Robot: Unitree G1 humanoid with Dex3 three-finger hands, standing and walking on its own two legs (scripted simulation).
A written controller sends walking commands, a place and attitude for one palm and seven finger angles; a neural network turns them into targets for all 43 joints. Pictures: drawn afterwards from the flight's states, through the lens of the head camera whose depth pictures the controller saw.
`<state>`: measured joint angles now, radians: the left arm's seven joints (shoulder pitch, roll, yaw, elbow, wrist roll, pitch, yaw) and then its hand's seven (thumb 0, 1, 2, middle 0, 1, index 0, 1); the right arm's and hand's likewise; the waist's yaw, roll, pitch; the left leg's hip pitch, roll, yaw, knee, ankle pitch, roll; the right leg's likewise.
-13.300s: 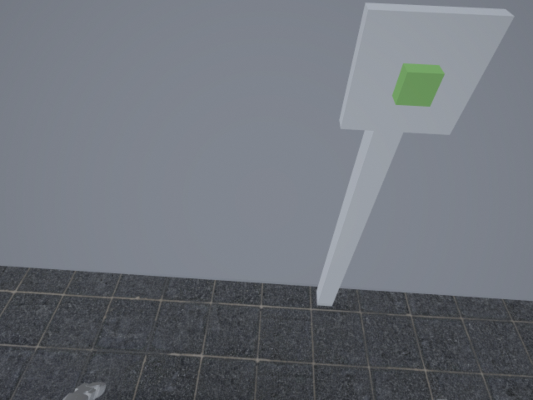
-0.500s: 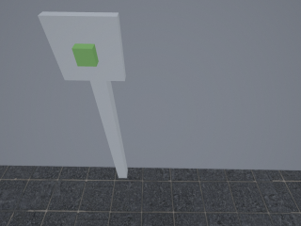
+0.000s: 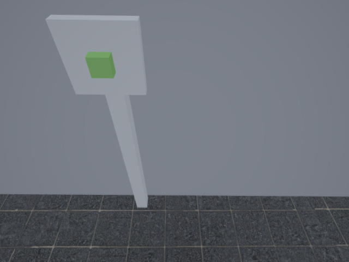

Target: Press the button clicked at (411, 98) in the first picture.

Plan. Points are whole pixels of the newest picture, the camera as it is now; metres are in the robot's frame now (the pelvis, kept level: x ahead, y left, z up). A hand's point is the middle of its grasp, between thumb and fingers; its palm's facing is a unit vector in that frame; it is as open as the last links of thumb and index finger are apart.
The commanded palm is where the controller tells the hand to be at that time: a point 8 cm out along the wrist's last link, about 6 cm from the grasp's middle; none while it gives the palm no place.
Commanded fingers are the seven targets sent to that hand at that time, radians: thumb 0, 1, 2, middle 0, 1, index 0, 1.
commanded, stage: shuffle to correct the standing spot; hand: left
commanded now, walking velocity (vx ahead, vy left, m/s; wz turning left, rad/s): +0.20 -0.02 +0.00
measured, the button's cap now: (101, 64) +0.53 +0.23 +0.20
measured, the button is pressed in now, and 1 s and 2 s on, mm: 0 0 0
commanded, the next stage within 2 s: come to a stop and stand still in 0.10 s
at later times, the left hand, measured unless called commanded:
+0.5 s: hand out of the picture +0.01 +0.16 -0.19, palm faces +0.04 -0.99 -0.16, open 7.3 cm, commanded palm none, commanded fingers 0.00 0.90 0.90 -0.20 -0.30 -0.20 -0.30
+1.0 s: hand out of the picture +0.00 +0.22 -0.18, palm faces +0.04 -0.98 -0.21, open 7.3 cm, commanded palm none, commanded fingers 0.00 0.90 0.90 -0.20 -0.30 -0.20 -0.30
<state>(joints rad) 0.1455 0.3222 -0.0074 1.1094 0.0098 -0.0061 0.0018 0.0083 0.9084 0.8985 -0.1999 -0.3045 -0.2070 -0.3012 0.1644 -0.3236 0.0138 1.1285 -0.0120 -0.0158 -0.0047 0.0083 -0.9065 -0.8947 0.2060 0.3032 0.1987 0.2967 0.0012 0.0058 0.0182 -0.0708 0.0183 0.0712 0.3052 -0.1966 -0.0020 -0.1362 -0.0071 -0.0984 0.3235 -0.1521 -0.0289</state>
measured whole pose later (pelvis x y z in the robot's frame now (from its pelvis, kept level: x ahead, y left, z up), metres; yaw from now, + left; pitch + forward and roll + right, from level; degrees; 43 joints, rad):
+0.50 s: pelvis +0.04 +0.00 -0.01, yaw +0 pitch -1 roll +0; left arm 0.33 0.12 -0.01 1.12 0.00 0.00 0.04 0.01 0.91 0.90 -0.20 -0.30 -0.21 -0.30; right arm 0.30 -0.11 0.00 1.14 0.01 -0.01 -0.05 0.01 -0.91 -0.89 0.21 0.30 0.20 0.30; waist 0.00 -0.01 0.06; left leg -0.08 0.02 0.08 0.44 -0.31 0.00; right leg -0.16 -0.01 -0.09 0.47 -0.28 -0.02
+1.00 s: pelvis -0.03 +0.03 -0.01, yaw +0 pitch -3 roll +0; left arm 0.30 0.19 0.00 1.00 0.02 0.01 0.03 0.01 0.91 0.90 -0.20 -0.30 -0.20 -0.30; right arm 0.30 -0.17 0.00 1.00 -0.02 0.01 -0.01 0.01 -0.92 -0.90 0.20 0.30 0.20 0.30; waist 0.00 -0.01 -0.02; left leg -0.24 -0.01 0.07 0.52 -0.23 0.04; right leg -0.27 -0.04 -0.08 0.51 -0.21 0.00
